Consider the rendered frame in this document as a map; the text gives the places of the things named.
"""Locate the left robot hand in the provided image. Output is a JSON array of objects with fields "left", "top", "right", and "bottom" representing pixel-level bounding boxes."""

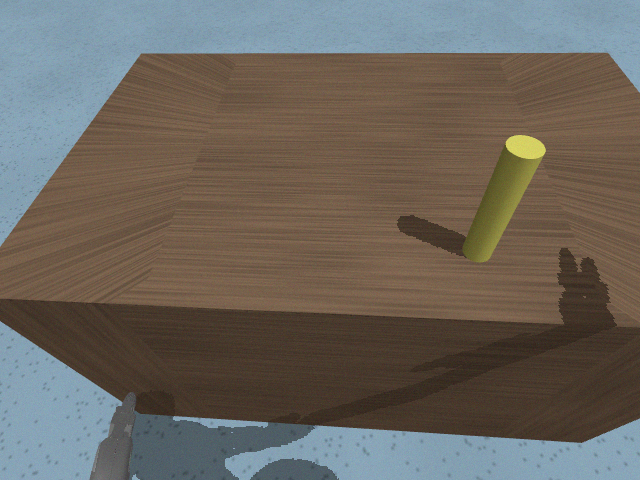
[{"left": 89, "top": 392, "right": 136, "bottom": 480}]

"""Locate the can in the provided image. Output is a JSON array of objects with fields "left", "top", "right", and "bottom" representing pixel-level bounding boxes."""
[{"left": 462, "top": 135, "right": 546, "bottom": 262}]

